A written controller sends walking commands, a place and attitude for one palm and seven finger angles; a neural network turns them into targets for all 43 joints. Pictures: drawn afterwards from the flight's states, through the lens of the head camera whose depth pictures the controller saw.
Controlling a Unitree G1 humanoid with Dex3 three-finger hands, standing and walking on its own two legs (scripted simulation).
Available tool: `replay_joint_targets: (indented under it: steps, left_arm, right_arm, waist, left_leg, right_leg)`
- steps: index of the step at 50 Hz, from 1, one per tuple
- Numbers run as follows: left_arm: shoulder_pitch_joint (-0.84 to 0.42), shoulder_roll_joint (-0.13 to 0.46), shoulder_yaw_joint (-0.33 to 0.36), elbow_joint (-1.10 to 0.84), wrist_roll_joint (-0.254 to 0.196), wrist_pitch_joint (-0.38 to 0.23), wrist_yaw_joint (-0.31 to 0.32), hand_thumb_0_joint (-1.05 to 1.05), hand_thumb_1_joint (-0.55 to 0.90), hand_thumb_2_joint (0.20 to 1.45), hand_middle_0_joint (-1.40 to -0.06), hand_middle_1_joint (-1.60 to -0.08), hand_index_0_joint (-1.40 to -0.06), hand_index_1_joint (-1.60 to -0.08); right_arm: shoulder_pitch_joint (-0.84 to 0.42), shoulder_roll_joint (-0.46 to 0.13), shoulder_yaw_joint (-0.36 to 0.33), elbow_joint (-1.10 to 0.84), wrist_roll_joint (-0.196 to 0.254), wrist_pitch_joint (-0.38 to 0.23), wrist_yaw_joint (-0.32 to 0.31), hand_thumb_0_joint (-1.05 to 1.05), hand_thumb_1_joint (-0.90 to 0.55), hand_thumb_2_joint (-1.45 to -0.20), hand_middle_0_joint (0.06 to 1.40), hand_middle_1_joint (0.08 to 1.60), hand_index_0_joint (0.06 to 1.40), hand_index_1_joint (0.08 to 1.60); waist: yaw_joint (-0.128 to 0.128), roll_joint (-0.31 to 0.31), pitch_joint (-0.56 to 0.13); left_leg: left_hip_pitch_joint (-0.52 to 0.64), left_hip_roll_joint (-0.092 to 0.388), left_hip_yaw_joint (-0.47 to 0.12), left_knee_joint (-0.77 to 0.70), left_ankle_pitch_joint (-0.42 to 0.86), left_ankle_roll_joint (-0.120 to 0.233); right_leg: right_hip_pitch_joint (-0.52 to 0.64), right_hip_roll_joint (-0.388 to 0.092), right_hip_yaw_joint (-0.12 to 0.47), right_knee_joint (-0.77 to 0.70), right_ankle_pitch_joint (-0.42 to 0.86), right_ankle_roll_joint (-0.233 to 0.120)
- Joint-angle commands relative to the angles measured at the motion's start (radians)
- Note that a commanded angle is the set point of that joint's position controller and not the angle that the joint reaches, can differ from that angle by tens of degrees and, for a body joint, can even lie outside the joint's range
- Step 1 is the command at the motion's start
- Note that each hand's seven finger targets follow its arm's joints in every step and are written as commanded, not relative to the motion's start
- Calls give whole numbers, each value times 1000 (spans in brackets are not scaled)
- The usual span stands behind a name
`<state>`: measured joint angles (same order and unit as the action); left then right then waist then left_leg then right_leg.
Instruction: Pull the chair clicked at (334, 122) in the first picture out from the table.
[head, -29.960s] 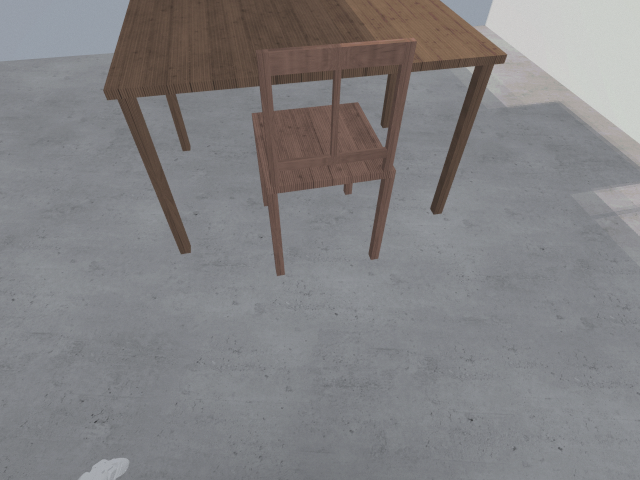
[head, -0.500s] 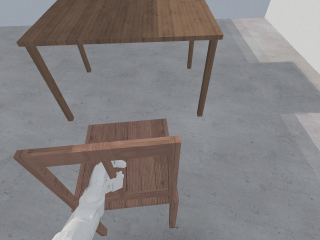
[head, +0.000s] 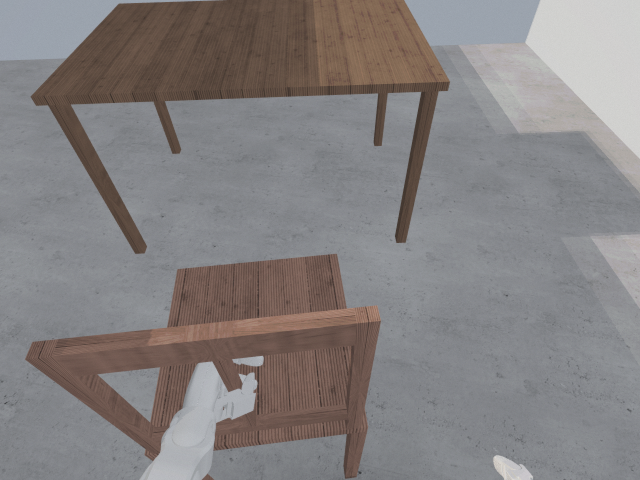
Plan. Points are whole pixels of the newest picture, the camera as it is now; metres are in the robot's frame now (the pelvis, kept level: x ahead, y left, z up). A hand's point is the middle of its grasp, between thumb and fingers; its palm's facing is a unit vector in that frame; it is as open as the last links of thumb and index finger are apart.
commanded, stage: stop walking, hand still on the chair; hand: left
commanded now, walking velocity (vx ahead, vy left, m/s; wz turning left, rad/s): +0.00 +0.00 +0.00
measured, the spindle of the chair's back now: (238, 392) +0.26 +0.14 -0.10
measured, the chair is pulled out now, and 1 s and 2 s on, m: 0.69 0.69 0.69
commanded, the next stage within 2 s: open the thumb and straighten the fingers in 0.54 s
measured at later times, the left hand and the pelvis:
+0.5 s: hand (249, 393) +0.25 +0.12 -0.07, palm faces +0.00 -0.98 -0.18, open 5.0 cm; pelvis +0.01 -0.01 +0.00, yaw +1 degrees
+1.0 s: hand (238, 387) +0.26 +0.13 -0.06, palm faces +0.03 -0.98 -0.17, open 11.2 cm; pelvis +0.01 +0.00 -0.02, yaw +2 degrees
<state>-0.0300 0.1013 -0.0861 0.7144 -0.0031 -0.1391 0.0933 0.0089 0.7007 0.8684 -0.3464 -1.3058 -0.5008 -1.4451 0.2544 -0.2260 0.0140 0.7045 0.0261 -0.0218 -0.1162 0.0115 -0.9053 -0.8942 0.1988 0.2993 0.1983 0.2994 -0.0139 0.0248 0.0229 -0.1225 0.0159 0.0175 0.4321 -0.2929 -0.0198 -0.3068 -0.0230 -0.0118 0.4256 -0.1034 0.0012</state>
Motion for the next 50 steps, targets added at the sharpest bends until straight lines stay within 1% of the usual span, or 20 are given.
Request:
replay_joint_targets:
  steps: [1, 4, 10, 12, 16, 18, 20, 22, 31, 32, 33, 34, 35, 37, 39, 42, 43, 44, 48, 50]
  left_arm:
    - [-193, 108, 36, -202, -1, -41, 16, 0, 900, 900, -500, -1450, -500, -1450]
    - [-169, 106, 28, -232, -2, -41, 16, 0, 900, 900, -500, -1450, -500, -1450]
    - [-138, 93, 11, -268, -4, -35, 13, 0, 900, 900, -500, -1450, -500, -1450]
    - [-117, 101, 10, -274, -10, -31, 12, 0, 900, 900, -500, -1450, -500, -1450]
    - [-115, 96, 15, -282, -6, -26, 15, 0, 900, 900, -500, -1450, -500, -1450]
    - [-106, 105, 22, -284, -10, -21, 17, 0, 900, 900, -500, -1450, -500, -1450]
    - [-117, 99, 17, -293, -10, -18, 16, 0, 900, 900, -500, -1450, -500, -1450]
    - [-112, 117, 24, -297, -14, -16, 18, 0, 900, 900, -500, -1450, -500, -1450]
    - [-127, 117, 36, -271, -15, -6, 22, 0, 900, 900, -500, -1450, -500, -1450]
    - [-113, 182, 88, -380, -18, -16, 27, 0, 900, 900, -500, -1450, -500, -1450]
    - [-12, 42, -10, -288, -77, 23, 11, 0, 779, 842, -500, -1450, -500, -1450]
    - [-61, 93, 36, -361, -81, 18, 5, 0, 658, 783, -500, -1450, -500, -1450]
    - [-104, 129, 65, -419, -73, 14, 0, 0, 538, 725, -500, -1450, -500, -1450]
    - [-48, 156, 71, -470, -59, 18, 3, 0, 296, 608, -500, -1450, -500, -1450]
    - [-42, 125, 45, -501, -47, 34, 1, 0, 54, 492, -500, -1450, -500, -1450]
    - [6, 129, 52, -522, -46, 80, -3, 0, -308, 317, -500, -1450, -500, -1450]
    - [17, 123, 55, -529, -55, 96, -5, 0, -429, 258, -475, -1378, -475, -1378]
    - [-8, 167, 93, -569, -59, 107, -7, 0, -550, 200, -450, -1305, -450, -1305]
    - [14, 96, 32, -609, -69, 156, -22, 0, -550, 200, -350, -1015, -350, -1015]
    - [31, 81, 17, -641, -66, 173, -28, 0, -550, 200, -300, -870, -300, -870]
  right_arm:
    - [-64, -113, -35, -137, -9, -41, -7, 0, -900, -900, 200, 300, 200, 300]
    - [-67, -112, -34, -137, -12, -38, -7, 0, -900, -900, 200, 300, 200, 300]
    - [-77, -107, -32, -146, -14, -25, -4, 0, -900, -900, 200, 300, 200, 300]
    - [-77, -108, -32, -140, -12, -24, -7, 0, -900, -900, 200, 300, 200, 300]
    - [-86, -99, -29, -153, -14, -12, -4, 0, -900, -900, 200, 300, 200, 300]
    - [-82, -102, -29, -149, -12, -9, -5, 0, -900, -900, 200, 300, 200, 300]
    - [-90, -99, -28, -158, -11, -4, -4, 0, -900, -900, 200, 300, 200, 300]
    - [-88, -101, -29, -150, -7, -1, -7, 0, -900, -900, 200, 300, 200, 300]
    - [-96, -99, -25, -161, -5, 13, -6, 0, -900, -900, 200, 300, 200, 300]
    - [-97, -100, -31, -166, -3, 8, -7, 0, -900, -900, 200, 300, 200, 300]
    - [-100, -128, -45, -185, 48, -15, 20, 0, -900, -900, 200, 300, 200, 300]
    - [-108, -135, -46, -195, 45, -32, 33, 0, -900, -900, 200, 300, 200, 300]
    - [-112, -137, -51, -198, 37, -43, 36, 0, -900, -900, 200, 300, 200, 300]
    - [-111, -126, -52, -209, 36, -74, 42, 0, -900, -900, 200, 300, 200, 300]
    - [-108, -121, -48, -220, 30, -96, 51, 0, -900, -900, 200, 300, 200, 300]
    - [-101, -129, -50, -233, 28, -112, 56, 0, -900, -900, 200, 300, 200, 300]
    - [-100, -131, -50, -238, 29, -117, 56, 0, -900, -900, 200, 300, 200, 300]
    - [-99, -138, -52, -242, 30, -120, 53, 0, -900, -900, 200, 300, 200, 300]
    - [-96, -142, -49, -260, 28, -141, 44, 0, -900, -900, 200, 300, 200, 300]
    - [-92, -144, -50, -270, 26, -149, 43, 0, -900, -900, 200, 300, 200, 300]
  waist:
    - [3, -46, -151]
    - [2, -24, -168]
    - [-2, -61, -176]
    - [-5, -38, -167]
    - [-1, -75, -172]
    - [-2, -50, -175]
    - [-2, -69, -175]
    - [-4, -32, -160]
    - [2, -66, -144]
    - [8, -46, -149]
    - [-47, -117, -141]
    - [-23, -140, -154]
    - [-24, -103, -198]
    - [-13, -7, -204]
    - [-15, 16, -216]
    - [-13, -5, -240]
    - [-15, -24, -251]
    - [-15, -42, -270]
    - [-30, -94, -262]
    - [-29, -81, -283]
  left_leg:
    - [-55, 82, -66, -85, 172, 36]
    - [-43, 89, -69, -78, 254, 32]
    - [-31, 86, -68, -64, 297, 23]
    - [-21, 85, -62, -68, 285, 24]
    - [-38, 77, -63, -64, 228, 26]
    - [-28, 77, -59, -67, 226, 26]
    - [-35, 74, -59, -62, 206, 27]
    - [-30, 74, -55, -67, 199, 28]
    - [-52, 63, -54, -65, 106, 34]
    - [-42, 64, -56, -72, 106, 38]
    - [-184, 27, -12, -52, 48, 29]
    - [-241, 20, -14, -26, 28, 29]
    - [-251, 14, -5, -15, 19, 30]
    - [-281, 2, 1, 6, -6, 27]
    - [-305, -5, 6, 37, -5, 28]
    - [-343, -8, 3, 70, 5, 27]
    - [-354, -10, 7, 87, -2, 28]
    - [-363, -11, 6, 94, -12, 28]
    - [-392, -12, -3, 128, -9, 30]
    - [-396, -15, -4, 151, 9, 29]
  right_leg:
    - [164, -78, 79, -30, 34, -26]
    - [189, -79, 66, 2, 137, -28]
    - [211, -89, 62, 15, 209, -33]
    - [191, -89, 61, 5, 201, -30]
    - [213, -97, 67, -10, 154, -32]
    - [207, -96, 66, -14, 153, -31]
    - [212, -99, 71, -22, 130, -31]
    - [193, -99, 69, -35, 121, -32]
    - [172, -105, 87, -88, -47, -28]
    - [178, -103, 84, -97, -39, -25]
    - [159, -52, -13, -6, -48, -13]
    - [135, -45, -10, 21, -53, -12]
    - [139, -44, -4, 31, -62, -12]
    - [128, -45, 6, 50, -104, -16]
    - [96, -43, 0, 74, -106, -14]
    - [86, -39, -6, 107, -87, -17]
    - [76, -39, -5, 115, -93, -10]
    - [82, -40, -1, 124, -104, -7]
    - [33, -33, -22, 159, -105, -3]
    - [18, -34, -28, 184, -85, -3]
